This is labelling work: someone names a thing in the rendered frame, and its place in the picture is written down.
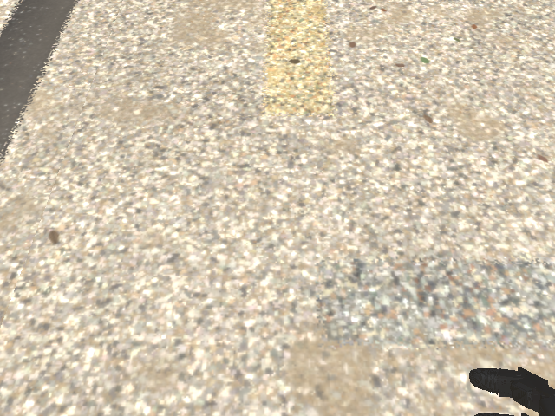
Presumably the right robot hand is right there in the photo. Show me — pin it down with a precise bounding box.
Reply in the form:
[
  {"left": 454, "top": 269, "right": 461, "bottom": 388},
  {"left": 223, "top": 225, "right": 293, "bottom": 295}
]
[{"left": 469, "top": 367, "right": 555, "bottom": 416}]

